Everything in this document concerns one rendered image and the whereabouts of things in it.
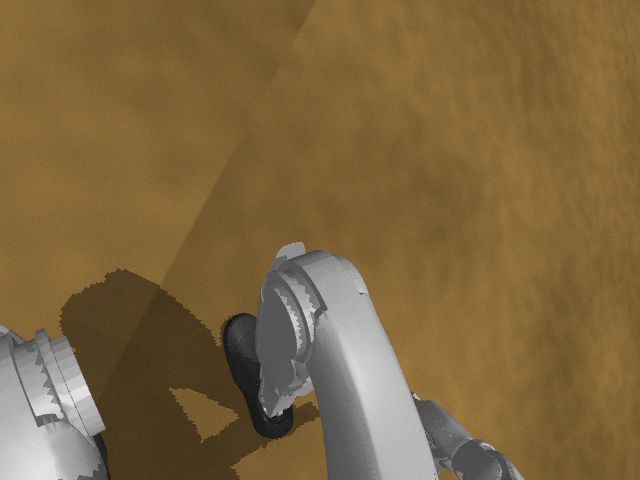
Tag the right robot foot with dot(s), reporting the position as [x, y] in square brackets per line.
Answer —
[239, 347]

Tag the right robot hand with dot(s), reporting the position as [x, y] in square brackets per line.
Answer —
[443, 430]

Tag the right robot arm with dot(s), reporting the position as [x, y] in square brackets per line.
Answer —
[478, 460]

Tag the left robot foot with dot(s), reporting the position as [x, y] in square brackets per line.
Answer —
[103, 452]

